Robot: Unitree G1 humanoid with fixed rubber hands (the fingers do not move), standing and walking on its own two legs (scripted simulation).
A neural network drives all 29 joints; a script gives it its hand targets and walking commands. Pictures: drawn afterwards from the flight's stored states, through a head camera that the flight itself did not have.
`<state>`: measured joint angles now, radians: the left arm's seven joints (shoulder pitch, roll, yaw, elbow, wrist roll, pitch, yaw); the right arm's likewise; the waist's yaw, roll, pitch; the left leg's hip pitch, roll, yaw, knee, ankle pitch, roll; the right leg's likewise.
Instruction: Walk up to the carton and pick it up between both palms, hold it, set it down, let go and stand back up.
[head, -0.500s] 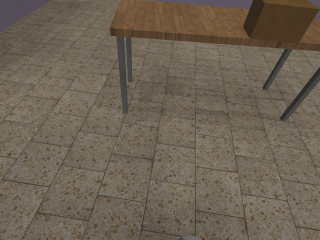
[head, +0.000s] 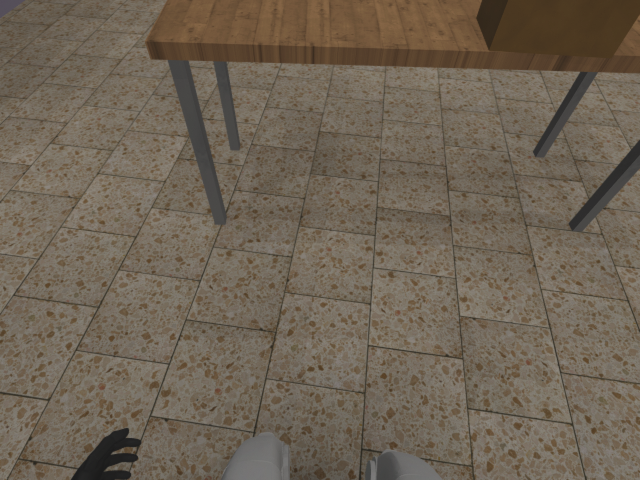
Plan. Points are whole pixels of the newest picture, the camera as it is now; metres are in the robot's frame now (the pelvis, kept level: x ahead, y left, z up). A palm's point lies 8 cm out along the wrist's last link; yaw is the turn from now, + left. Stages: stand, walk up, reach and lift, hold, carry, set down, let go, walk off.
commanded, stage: walk up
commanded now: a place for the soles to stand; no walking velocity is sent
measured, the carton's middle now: out of the picture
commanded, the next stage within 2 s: none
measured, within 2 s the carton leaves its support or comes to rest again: neither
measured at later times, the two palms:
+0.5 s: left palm (240, 376) +0.26 +0.15 -0.11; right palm out of the picture +0.19 -0.52 -0.10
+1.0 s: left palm (337, 326) +0.35 +0.01 -0.12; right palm out of the picture +0.28 -0.69 -0.10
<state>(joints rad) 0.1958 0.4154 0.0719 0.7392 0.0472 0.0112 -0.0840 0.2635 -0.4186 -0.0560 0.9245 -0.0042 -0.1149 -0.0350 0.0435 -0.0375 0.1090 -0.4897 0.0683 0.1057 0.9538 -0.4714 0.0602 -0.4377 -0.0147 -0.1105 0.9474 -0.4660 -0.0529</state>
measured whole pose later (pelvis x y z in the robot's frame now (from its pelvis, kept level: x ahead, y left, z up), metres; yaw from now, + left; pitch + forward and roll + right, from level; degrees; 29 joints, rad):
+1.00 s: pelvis +0.25 -0.34 -0.03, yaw +1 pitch -3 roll +1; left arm 0.19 0.49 0.14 0.78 0.03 0.02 -0.08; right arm 0.33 -0.45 -0.07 0.98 -0.02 -0.06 -0.09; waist 0.03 -0.07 0.09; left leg -0.53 0.11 -0.11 1.34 -0.60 0.03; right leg -0.60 -0.09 -0.05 1.14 -0.48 0.01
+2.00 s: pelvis +0.36 -0.46 +0.01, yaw +9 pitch -5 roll +0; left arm 0.21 0.37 0.05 0.99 0.02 -0.04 0.00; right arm 0.13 -0.38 -0.05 1.06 -0.01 -0.01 -0.03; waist 0.04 0.02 0.12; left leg -0.43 0.04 -0.03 0.95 -0.50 0.04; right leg -0.30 0.05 -0.11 0.88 -0.49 -0.09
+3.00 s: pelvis +0.38 -0.43 +0.05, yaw +4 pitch -4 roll +0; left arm 0.03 0.34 0.02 1.15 0.00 -0.02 -0.01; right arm 0.04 -0.32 -0.01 1.15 -0.01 -0.02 0.01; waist 0.00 -0.02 0.11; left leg -0.22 0.02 0.03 0.54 -0.26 0.00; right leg -0.19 -0.01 0.05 0.53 -0.27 0.03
